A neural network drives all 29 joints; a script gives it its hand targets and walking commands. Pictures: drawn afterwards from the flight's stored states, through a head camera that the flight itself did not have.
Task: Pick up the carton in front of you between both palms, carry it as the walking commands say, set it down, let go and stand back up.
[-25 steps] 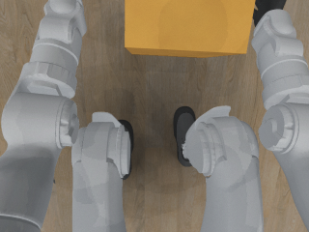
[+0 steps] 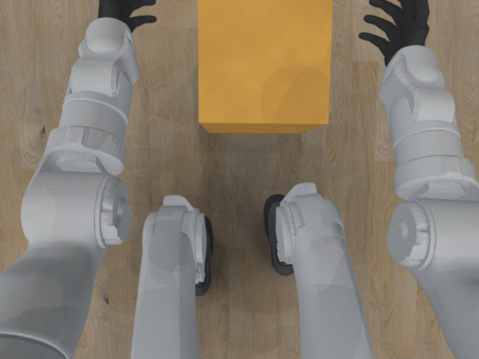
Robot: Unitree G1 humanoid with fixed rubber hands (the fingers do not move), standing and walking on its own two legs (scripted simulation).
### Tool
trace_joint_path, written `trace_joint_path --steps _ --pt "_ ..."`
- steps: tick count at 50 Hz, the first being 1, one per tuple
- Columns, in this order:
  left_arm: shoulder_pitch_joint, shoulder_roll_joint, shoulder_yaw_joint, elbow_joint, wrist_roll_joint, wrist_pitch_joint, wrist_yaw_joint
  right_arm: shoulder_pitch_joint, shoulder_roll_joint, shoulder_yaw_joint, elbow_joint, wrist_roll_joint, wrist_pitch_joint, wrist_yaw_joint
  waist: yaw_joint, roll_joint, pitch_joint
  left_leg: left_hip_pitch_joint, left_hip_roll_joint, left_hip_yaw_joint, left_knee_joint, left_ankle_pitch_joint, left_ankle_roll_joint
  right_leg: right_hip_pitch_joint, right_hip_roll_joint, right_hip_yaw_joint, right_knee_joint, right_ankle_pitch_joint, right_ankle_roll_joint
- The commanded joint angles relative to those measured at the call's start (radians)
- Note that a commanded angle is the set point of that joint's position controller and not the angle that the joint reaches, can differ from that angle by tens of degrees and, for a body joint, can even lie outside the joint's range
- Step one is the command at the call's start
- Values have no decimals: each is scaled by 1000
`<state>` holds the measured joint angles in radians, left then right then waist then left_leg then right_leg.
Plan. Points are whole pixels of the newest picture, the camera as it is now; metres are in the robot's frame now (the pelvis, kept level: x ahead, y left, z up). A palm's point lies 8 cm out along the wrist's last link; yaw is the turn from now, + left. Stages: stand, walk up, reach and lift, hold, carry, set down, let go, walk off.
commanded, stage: set down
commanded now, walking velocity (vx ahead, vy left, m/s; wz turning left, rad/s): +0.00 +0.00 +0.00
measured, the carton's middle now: (257, 79) +0.52 -0.06 -0.31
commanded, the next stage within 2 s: let go in 0.64 s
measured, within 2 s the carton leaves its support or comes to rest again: neither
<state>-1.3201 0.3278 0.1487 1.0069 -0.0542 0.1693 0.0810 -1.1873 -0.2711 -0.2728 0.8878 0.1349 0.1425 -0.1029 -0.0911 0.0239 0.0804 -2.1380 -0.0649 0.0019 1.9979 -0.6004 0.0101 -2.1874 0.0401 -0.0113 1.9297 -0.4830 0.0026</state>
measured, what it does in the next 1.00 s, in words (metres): rises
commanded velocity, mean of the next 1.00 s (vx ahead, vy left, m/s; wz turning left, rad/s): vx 0.00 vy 0.00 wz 0.00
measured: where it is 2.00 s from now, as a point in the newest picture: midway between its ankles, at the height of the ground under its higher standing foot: (240, 258)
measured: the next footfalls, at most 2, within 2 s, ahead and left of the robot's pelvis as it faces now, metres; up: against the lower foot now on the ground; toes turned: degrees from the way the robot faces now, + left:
none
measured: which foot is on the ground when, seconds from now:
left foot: down 0.00-1.00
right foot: down 0.00-1.00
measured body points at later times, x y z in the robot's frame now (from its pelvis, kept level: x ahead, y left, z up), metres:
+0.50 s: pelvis +0.02 +0.00 +0.14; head +0.33 -0.01 +0.46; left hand +0.58 +0.14 +0.04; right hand +0.52 -0.25 +0.04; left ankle +0.09 +0.11 -0.40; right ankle +0.13 -0.11 -0.40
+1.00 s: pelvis +0.07 -0.01 +0.27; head +0.32 -0.01 +0.64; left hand +0.48 +0.18 +0.15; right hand +0.44 -0.25 +0.15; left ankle +0.09 +0.11 -0.40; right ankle +0.13 -0.11 -0.40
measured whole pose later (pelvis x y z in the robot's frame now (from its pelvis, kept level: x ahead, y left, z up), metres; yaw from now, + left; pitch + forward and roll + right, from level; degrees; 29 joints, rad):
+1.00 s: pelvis +0.07 -0.01 +0.27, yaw +2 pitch +35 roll +1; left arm -0.61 0.15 0.22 0.64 0.11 0.13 0.07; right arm -0.53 -0.23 -0.22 0.65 -0.04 0.09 0.10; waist -0.06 0.01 -0.04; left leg -1.18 -0.06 -0.05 0.90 -0.33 0.00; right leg -1.22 0.03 0.01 0.87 -0.26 -0.02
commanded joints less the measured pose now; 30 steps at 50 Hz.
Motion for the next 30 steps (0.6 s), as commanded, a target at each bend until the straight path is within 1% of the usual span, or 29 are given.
trace_joint_path --steps 1,2,3,4,5,6,7,8,9,10,11,12,13,14,15,16,17,18,19,20,21,22,23,24,26,27,28,29,30 --pt "-265 116 8 -181 7 -15 0 -180 -118 -3 -71 -10 -15 18 -14 9 -1084 426 -28 28 -279 177 -8 698 22 -38 -194 289 29" --pt "-248 116 25 -101 3 0 -1 -188 -183 -52 -93 -40 -16 14 -83 28 -1106 440 -17 20 -275 111 -10 733 29 -45 -202 238 21" --pt "-263 71 -52 -200 -26 4 -4 -158 -180 -79 -84 -45 -16 12 -107 86 -1134 468 -25 6 -324 139 -18 722 10 -49 -218 290 15" --pt "-281 53 -35 -105 -20 17 -12 -217 -157 -60 -102 -20 -1 23 -73 98 -1057 487 -19 23 -319 156 -19 635 4 -43 -264 267 24" --pt "-270 107 -13 -170 -5 22 -5 -218 -176 -69 -128 -32 0 35 -57 88 -1139 627 -22 -8 -371 166 -19 663 3 -67 -265 253 23" --pt "-228 121 -7 -118 -9 20 -10 -165 -104 -18 -117 6 3 43 -45 86 -1116 612 -12 2 -376 186 -19 692 21 -73 -292 261 28" --pt "-183 121 43 -131 17 12 -12 -169 -169 -43 -122 -54 7 37 -28 70 -1062 503 -24 10 -377 175 -23 728 4 -28 -313 260 7" --pt "-254 73 -6 -177 20 -3 -18 -136 -116 -18 -98 -6 -7 48 -64 112 -1145 580 -21 12 -375 238 -25 724 23 -27 -328 321 14" --pt "-226 75 24 -203 14 0 -16 -155 -144 -70 -86 -39 -12 55 -19 85 -1142 618 -29 15 -415 285 -35 683 3 -67 -326 320 28" --pt "-204 136 48 -135 42 5 -17 -131 -93 -19 -148 -12 -7 54 -50 21 -1146 622 -4 -8 -409 311 -18 727 12 -45 -344 394 40" --pt "-172 58 0 -221 0 0 -16 -119 -138 -32 -175 -23 -14 50 -50 112 -1224 678 -20 32 -417 355 -45 844 23 -44 -378 433 18" --pt "-191 106 39 -140 14 -1 -18 -128 -138 -44 -179 -18 -12 51 -54 61 -1296 690 -28 13 -423 357 -24 856 27 -35 -361 473 37" --pt "-165 101 11 -224 5 5 -8 -64 -169 -60 -154 -50 -2 50 -41 59 -1327 765 -31 22 -443 424 -46 884 11 -55 -391 471 41" --pt "-128 57 11 -197 17 6 -10 -73 -142 -54 -217 -16 -14 57 -55 113 -1274 741 -27 17 -481 391 -39 857 36 -58 -410 472 30" --pt "-145 66 26 -261 26 -1 -10 -97 -120 -30 -252 -4 -5 51 -16 75 -1220 725 -29 17 -522 377 -32 927 26 -32 -464 483 27" --pt "-165 108 35 -265 66 12 -12 -109 -197 -109 -173 -60 -2 60 -65 104 -1226 685 -38 19 -518 335 -38 906 21 -42 -441 464 23" --pt "-192 59 16 -294 10 15 -16 -136 -157 -71 -287 -40 -10 68 -51 76 -1267 785 -27 9 -560 362 -36 917 23 -72 -486 463 34" --pt "-157 66 6 -223 31 27 -14 -94 -163 -95 -170 -61 11 66 -114 112 -1177 763 -21 15 -548 312 -53 843 21 -60 -507 414 23" --pt "-186 113 33 -236 27 30 -19 -121 -143 -78 -237 -39 11 59 -68 86 -1186 806 -21 16 -601 243 -43 937 26 -56 -553 364 31" --pt "-195 81 24 -295 21 27 -24 -107 -150 -64 -192 -55 14 66 -45 84 -1176 753 -21 -8 -644 289 -37 915 10 -58 -540 378 32" --pt "-166 115 82 -226 39 21 -25 -81 -111 -46 -206 -39 17 74 -37 58 -1155 760 -14 1 -628 282 -26 950 6 -26 -568 400 36" --pt "-110 115 64 -232 65 18 -31 -97 -69 -7 -179 -23 18 80 28 -11 -1188 752 -24 5 -656 331 -20 999 12 -27 -570 402 41" --pt "-72 61 64 -143 43 19 -40 -101 -119 -42 -204 -27 11 80 -6 20 -1129 698 -26 34 -666 302 -30 1032 15 -25 -613 384 46" --pt "-84 39 26 -193 38 17 -33 -109 -116 -90 -162 -66 12 86 -27 22 -1129 744 -24 -11 -746 358 -30 1012 11 -49 -615 480 39" --pt "-148 100 72 -231 63 14 -40 -67 -164 -127 -172 -121 8 82 -102 64 -1130 829 -24 -5 -742 295 -33 975 7 -42 -658 411 35" --pt "-108 44 38 -177 68 19 -53 -33 -124 -128 -125 -95 14 88 -77 111 -1129 876 -10 -10 -745 368 -40 941 11 -33 -679 465 44" --pt "-110 80 98 -226 63 12 -46 -80 -133 -110 -203 -115 0 95 -31 39 -1137 873 -26 -7 -745 346 -40 1033 7 -26 -694 424 34" --pt "-123 115 89 -236 129 11 -51 -79 -110 -108 -215 -89 9 95 -35 100 -1146 856 -12 0 -772 358 -37 1033 10 -20 -708 451 32" --pt "-83 45 49 -150 93 20 -53 -48 -93 -108 -98 -104 11 101 -31 77 -1071 878 -8 -22 -847 352 -31 998 0 -38 -754 413 41"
